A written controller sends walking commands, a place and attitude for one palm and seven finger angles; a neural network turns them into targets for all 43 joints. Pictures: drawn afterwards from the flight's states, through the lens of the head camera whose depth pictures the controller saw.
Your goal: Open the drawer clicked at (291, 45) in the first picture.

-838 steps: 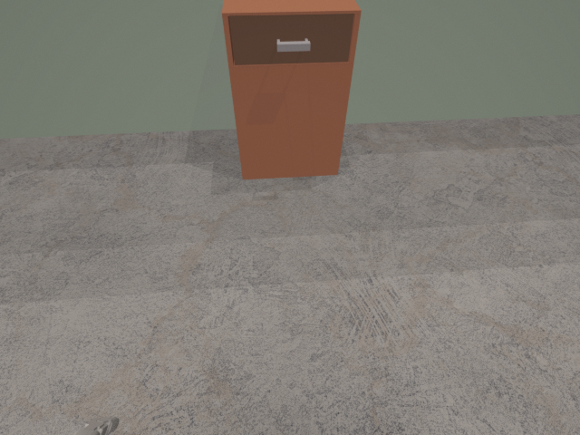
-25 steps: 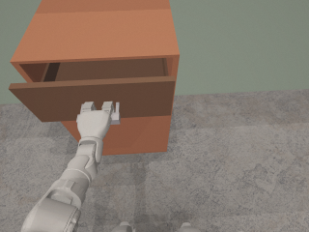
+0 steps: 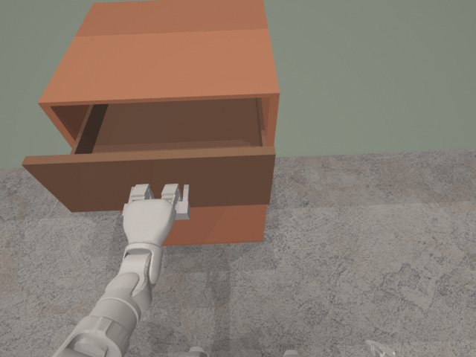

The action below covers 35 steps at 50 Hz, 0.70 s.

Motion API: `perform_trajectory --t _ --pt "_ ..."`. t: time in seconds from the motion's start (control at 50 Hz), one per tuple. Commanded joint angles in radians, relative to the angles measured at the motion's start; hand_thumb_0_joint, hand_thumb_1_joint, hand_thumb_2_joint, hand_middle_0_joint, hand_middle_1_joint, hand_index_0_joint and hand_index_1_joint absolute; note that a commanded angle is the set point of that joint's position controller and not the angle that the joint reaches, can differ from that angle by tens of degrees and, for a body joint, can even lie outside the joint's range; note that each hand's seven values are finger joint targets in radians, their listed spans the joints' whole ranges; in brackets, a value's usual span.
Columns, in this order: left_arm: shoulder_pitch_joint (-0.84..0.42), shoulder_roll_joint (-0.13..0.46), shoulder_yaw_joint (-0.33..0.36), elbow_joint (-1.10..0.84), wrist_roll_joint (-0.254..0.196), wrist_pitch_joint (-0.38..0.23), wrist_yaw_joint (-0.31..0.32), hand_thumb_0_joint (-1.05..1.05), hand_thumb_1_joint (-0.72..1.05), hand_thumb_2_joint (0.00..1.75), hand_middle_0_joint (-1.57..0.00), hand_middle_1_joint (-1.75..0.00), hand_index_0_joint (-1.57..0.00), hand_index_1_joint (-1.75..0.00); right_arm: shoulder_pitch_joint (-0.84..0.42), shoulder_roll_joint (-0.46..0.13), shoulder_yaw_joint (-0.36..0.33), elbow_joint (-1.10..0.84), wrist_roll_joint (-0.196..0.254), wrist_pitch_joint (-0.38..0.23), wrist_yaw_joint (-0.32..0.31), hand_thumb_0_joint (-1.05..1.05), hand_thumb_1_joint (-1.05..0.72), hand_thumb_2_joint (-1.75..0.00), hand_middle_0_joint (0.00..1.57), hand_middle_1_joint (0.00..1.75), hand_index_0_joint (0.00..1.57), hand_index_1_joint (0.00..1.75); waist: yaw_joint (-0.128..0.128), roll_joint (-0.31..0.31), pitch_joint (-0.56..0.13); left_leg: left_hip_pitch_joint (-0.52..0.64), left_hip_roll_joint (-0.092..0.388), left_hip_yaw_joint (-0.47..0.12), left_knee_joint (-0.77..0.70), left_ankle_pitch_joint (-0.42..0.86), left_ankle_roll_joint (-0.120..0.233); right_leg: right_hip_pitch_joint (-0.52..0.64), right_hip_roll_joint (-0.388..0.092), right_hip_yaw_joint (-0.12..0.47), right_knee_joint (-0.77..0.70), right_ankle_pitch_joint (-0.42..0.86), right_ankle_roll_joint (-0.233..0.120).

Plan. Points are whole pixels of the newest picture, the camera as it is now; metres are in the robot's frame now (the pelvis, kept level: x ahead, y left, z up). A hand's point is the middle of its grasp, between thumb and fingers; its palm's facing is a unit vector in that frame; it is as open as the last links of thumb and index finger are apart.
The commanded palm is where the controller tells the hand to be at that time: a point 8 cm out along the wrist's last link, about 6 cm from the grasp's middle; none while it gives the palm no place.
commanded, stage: pull the drawer open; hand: left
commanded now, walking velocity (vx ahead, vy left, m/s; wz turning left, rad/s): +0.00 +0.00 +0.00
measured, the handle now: (158, 201) +0.41 +0.17 -0.02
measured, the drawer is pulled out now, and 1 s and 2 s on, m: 0.16 0.28 0.30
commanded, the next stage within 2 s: open the thumb to release the handle in 1.32 s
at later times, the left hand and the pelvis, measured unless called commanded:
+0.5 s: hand (156, 259) +0.30 +0.16 -0.05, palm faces -0.02 -0.08 -1.00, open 5.9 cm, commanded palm +0.26 +0.17 +0.01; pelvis +0.00 -0.01 +0.00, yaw +0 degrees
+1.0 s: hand (152, 294) +0.24 +0.16 -0.04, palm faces -0.01 -0.11 -0.99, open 5.9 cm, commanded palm +0.20 +0.17 +0.01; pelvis +0.00 -0.01 -0.01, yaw +0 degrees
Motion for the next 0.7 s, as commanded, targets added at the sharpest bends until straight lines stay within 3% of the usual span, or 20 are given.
perform_trajectory --t 0.0,0.16,0.24,0.3,0.34,0.4,0.42,0.44,0.5,0.6,0.62,0.68 --pt "-0.217 0.072 0.029 -0.216 -0.006 0.021 0.038 0.0 0.9 0.9 -0.4 -1.35 -0.4 -1.35 -0.009 -0.117 -0.04 -0.116 -0.001 -0.038 -0.005 0.0 -0.9 -0.9 0.2 0.3 0.2 0.3 0.004 -0.057 -0.315 0.254 -0.065 -0.003 -0.075 0.312 0.029 0.151 0.044 -0.024 -0.114 0.377 -0.035" --pt "-0.094 0.07 0.023 -0.286 -0.01 0.03 0.028 0.0 0.9 0.9 -0.4 -1.35 -0.4 -1.35 -0.042 -0.114 -0.031 -0.14 0.001 -0.041 -0.007 0.0 -0.9 -0.9 0.2 0.3 0.2 0.3 0.017 -0.096 -0.29 0.249 -0.07 -0.004 -0.075 0.299 0.031 0.175 0.04 -0.019 -0.119 0.389 -0.033" --pt "-0.061 0.08 0.025 -0.341 -0.002 0.031 0.029 0.0 0.9 0.9 -0.4 -1.35 -0.4 -1.35 -0.058 -0.114 -0.027 -0.149 -0.002 -0.042 -0.006 0.0 -0.9 -0.9 0.2 0.3 0.2 0.3 0.025 -0.071 -0.297 0.263 -0.068 -0.006 -0.074 0.307 0.027 0.173 0.04 -0.019 -0.11 0.389 -0.035" --pt "0.023 0.047 -0.006 -0.377 -0.008 0.035 0.023 0.0 0.9 0.9 -0.4 -1.35 -0.4 -1.35 -0.071 -0.108 -0.026 -0.166 -0.001 -0.042 0.001 0.0 -0.9 -0.9 0.2 0.3 0.2 0.3 0.032 -0.08 -0.283 0.265 -0.07 -0.007 -0.075 0.306 0.028 0.181 0.04 -0.022 -0.112 0.394 -0.036" --pt "0.058 0.079 0.023 -0.409 -0.008 0.035 0.022 0.0 0.9 0.9 -0.4 -1.35 -0.4 -1.35 -0.082 -0.11 -0.022 -0.174 -0.002 -0.041 0.0 0.0 -0.9 -0.9 0.2 0.3 0.2 0.3 0.042 -0.078 -0.291 0.262 -0.072 -0.003 -0.074 0.312 0.028 0.199 0.038 -0.015 -0.111 0.414 -0.036" --pt "0.118 0.076 0.021 -0.443 -0.008 0.035 0.02 0.0 0.9 0.9 -0.4 -1.35 -0.4 -1.35 -0.093 -0.108 -0.019 -0.179 -0.005 -0.04 0.002 0.0 -0.9 -0.9 0.2 0.3 0.2 0.3 0.04 -0.101 -0.274 0.252 -0.074 -0.003 -0.068 0.312 0.028 0.208 0.035 -0.011 -0.109 0.446 -0.033" --pt "0.137 0.096 0.042 -0.46 -0.006 0.035 0.022 0.0 0.9 0.9 -0.4 -1.35 -0.4 -1.35 -0.103 -0.108 -0.018 -0.181 -0.006 -0.04 0.001 0.0 -0.9 -0.9 0.2 0.3 0.2 0.3 0.05 -0.083 -0.283 0.253 -0.074 -0.001 -0.066 0.326 0.025 0.218 0.035 -0.006 -0.105 0.465 -0.036" --pt "0.16 0.074 0.016 -0.476 -0.005 0.036 0.022 0.0 0.9 0.9 -0.4 -1.35 -0.4 -1.35 -0.104 -0.105 -0.016 -0.189 -0.007 -0.04 0.004 0.0 -0.9 -0.9 0.2 0.3 0.2 0.3 0.046 -0.084 -0.274 0.254 -0.074 -0.002 -0.067 0.317 0.025 0.215 0.033 -0.007 -0.104 0.46 -0.034" --pt "0.172 0.081 0.02 -0.484 -0.002 0.038 0.024 0.0 0.9 0.9 -0.4 -1.35 -0.4 -1.35 -0.116 -0.105 -0.013 -0.188 -0.006 -0.042 0.005 0.0 -0.9 -0.9 0.2 0.3 0.2 0.3 0.04 -0.094 -0.229 0.238 -0.075 -0.004 -0.069 0.276 0.026 0.192 0.033 -0.007 -0.112 0.416 -0.032" --pt "0.233 0.112 0.055 -0.513 0.005 0.042 0.03 0.0 0.9 0.9 -0.4 -1.35 -0.4 -1.35 -0.134 -0.102 -0.009 -0.192 -0.007 -0.046 0.0 0.0 -0.9 -0.9 0.2 0.3 0.2 0.3 0.056 -0.091 -0.238 0.229 -0.08 -0.001 -0.062 0.264 0.024 0.201 0.032 0.003 -0.106 0.417 -0.033" --pt "0.236 0.112 0.052 -0.533 0.003 0.042 0.029 0.0 0.9 0.9 -0.4 -1.35 -0.4 -1.35 -0.142 -0.104 -0.009 -0.195 -0.009 -0.047 0.0 0.0 -0.9 -0.9 0.2 0.3 0.2 0.3 0.06 -0.069 -0.246 0.236 -0.08 0.0 -0.06 0.274 0.023 0.208 0.029 0.007 -0.104 0.434 -0.034" --pt "0.306 0.099 0.041 -0.564 -0.002 0.043 0.03 0.0 0.9 0.9 -0.4 -1.35 -0.4 -1.35 -0.148 -0.098 -0.007 -0.206 -0.01 -0.047 0.004 0.0 -0.9 -0.9 0.2 0.3 0.2 0.3 0.063 -0.084 -0.245 0.238 -0.079 0.001 -0.058 0.273 0.024 0.211 0.03 0.005 -0.1 0.438 -0.033"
